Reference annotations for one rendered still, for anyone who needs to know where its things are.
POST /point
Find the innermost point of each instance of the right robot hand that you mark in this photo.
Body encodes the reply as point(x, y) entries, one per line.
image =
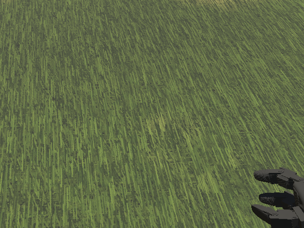
point(292, 214)

